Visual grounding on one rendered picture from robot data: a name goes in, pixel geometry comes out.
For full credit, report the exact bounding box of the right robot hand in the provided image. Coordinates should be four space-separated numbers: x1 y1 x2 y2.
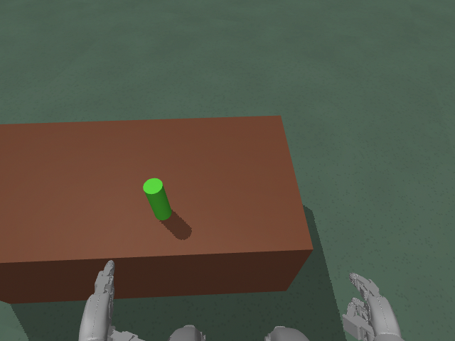
343 273 402 341

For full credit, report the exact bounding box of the left robot hand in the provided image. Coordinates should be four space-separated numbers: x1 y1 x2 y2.
78 260 145 341

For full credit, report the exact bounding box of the can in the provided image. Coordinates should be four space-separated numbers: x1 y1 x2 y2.
143 178 172 220

